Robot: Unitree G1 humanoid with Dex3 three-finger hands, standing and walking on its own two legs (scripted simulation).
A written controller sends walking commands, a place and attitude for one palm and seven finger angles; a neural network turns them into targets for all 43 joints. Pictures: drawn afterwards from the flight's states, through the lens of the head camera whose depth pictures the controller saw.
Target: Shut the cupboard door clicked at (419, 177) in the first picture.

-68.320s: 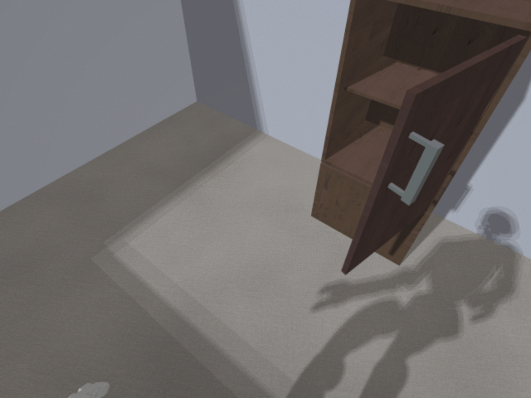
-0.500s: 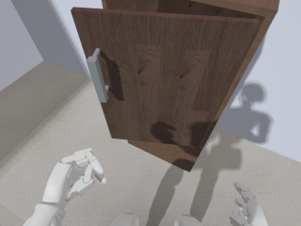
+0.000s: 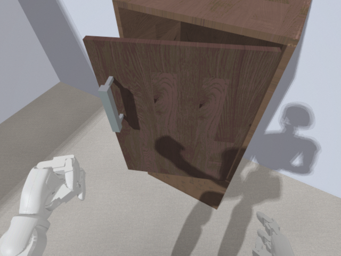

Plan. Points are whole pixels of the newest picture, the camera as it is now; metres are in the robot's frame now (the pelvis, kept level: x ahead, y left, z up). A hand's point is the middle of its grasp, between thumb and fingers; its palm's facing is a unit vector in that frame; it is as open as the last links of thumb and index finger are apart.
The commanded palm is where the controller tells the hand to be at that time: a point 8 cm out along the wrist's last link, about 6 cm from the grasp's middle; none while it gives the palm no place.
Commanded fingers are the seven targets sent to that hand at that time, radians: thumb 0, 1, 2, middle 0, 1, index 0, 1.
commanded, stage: raise the hand and make a fist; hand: left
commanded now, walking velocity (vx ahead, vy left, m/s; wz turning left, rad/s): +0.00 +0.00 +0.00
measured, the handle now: (113, 105) +0.47 +0.19 +0.08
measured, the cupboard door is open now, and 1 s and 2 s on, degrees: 21 21 21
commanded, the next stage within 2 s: bring the fist close to the handle in 0.34 s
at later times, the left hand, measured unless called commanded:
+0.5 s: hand (89, 205) +0.20 +0.18 +0.07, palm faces -0.11 -0.99 -0.05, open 3.1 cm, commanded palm +0.20 +0.24 +0.09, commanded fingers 0.00 0.90 0.90 -1.30 -1.50 -1.30 -1.50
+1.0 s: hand (102, 155) +0.30 +0.17 +0.10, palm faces -0.05 -1.00 -0.05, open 3.1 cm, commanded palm +0.28 +0.23 +0.09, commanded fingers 0.00 0.90 0.90 -1.30 -1.50 -1.30 -1.50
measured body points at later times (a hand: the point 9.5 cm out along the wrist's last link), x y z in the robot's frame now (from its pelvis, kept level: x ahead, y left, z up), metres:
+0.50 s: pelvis -0.02 +0.01 +0.00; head +0.01 -0.01 +0.45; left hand +0.20 +0.23 +0.08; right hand +0.16 -0.23 -0.07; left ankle -0.01 +0.11 -0.69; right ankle +0.00 -0.11 -0.69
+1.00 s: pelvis -0.01 +0.00 +0.01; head +0.02 -0.01 +0.45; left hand +0.30 +0.23 +0.10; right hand +0.13 -0.24 -0.09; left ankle -0.01 +0.11 -0.69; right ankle +0.00 -0.11 -0.69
